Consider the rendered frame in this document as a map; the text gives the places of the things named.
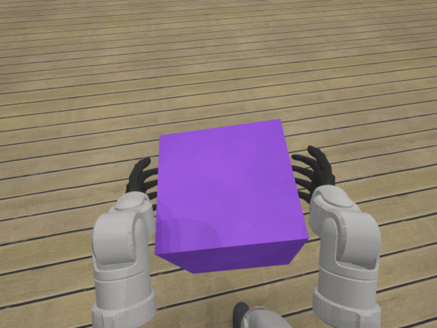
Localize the robot right hand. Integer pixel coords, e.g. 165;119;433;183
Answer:
292;146;335;204

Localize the right robot forearm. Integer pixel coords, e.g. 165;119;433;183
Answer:
308;185;382;328

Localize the robot right foot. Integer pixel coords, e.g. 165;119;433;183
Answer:
233;302;249;328

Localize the left robot forearm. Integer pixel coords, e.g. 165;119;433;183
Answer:
91;191;157;328

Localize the robot left hand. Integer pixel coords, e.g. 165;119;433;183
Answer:
126;157;158;211

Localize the right robot thigh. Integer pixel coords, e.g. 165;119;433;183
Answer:
242;310;292;328

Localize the carton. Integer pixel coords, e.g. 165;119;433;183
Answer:
154;119;309;274

